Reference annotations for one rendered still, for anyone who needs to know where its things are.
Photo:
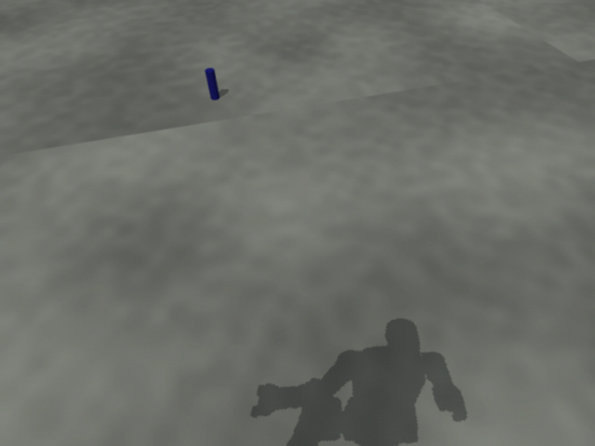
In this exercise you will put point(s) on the can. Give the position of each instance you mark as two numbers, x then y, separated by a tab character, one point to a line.
212	83

